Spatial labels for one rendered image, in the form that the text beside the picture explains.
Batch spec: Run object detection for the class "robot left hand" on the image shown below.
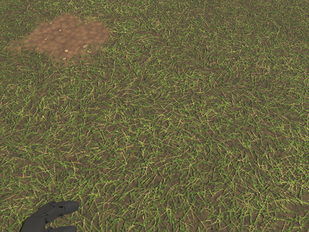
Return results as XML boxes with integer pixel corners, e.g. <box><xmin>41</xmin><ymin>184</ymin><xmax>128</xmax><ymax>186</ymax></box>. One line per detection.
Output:
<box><xmin>19</xmin><ymin>200</ymin><xmax>79</xmax><ymax>232</ymax></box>

